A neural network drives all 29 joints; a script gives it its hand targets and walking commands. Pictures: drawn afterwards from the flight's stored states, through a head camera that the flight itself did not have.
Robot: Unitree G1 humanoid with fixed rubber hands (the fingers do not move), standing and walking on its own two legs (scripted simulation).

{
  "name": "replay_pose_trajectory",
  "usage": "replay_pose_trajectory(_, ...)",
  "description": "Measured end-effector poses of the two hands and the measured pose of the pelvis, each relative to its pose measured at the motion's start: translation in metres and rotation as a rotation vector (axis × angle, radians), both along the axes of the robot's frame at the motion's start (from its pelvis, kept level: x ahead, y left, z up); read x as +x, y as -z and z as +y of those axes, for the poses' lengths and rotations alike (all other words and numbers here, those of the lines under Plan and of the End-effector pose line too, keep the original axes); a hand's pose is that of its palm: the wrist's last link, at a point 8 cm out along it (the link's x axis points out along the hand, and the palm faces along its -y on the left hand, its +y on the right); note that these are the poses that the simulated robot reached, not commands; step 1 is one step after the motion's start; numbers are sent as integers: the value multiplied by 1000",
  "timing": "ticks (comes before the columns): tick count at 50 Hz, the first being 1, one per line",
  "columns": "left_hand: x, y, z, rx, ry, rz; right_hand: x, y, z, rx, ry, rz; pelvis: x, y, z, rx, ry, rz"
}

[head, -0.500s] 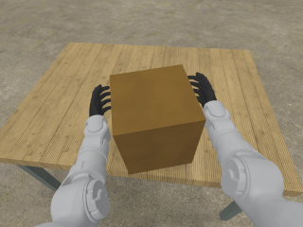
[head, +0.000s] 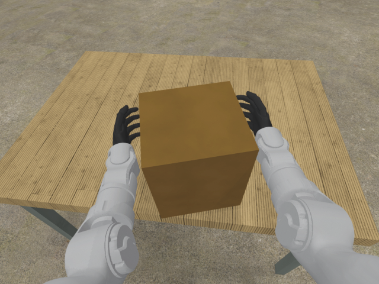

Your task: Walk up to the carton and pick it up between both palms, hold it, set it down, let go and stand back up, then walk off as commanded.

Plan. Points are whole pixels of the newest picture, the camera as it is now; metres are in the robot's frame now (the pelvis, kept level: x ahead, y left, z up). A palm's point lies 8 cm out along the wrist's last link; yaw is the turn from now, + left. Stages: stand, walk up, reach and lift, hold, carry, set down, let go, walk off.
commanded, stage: reach and lift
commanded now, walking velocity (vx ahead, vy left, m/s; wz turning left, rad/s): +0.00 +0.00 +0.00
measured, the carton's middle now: (193, 153) +0.41 +0.04 +0.02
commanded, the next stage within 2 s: none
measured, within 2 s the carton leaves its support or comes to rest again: leaves its support in 0.96 s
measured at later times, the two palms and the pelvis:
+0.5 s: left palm (123, 143) +0.39 +0.19 +0.08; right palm (261, 129) +0.43 -0.11 +0.09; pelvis +0.00 +0.00 +0.00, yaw +0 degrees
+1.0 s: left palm (116, 152) +0.35 +0.20 +0.09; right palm (261, 143) +0.39 -0.10 +0.10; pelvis -0.03 +0.00 +0.00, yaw +0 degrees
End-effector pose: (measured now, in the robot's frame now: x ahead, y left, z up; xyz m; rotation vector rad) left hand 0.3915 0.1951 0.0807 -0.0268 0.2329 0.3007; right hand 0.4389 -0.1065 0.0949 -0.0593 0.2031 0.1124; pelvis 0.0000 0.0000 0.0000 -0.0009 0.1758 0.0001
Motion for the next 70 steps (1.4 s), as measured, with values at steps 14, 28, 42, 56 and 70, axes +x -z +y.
replay_pose_trajectory(14,0,0,0,-1,3,0,-1,0,0,0,2,-4,0,0,0,0,0,0)
replay_pose_trajectory(28,-6,-2,-1,-3,4,6,-11,2,0,-7,16,-18,-3,0,0,0,0,-5)
replay_pose_trajectory(42,-27,-3,1,4,-14,33,-36,5,4,3,37,-4,-18,0,2,-1,0,-25)
replay_pose_trajectory(56,-41,-23,2,27,1,32,-54,-8,4,17,55,-2,-31,0,5,0,-1,-42)
replay_pose_trajectory(70,-33,-43,4,58,13,25,-47,-27,7,42,66,-7,-28,-1,6,-2,-2,-39)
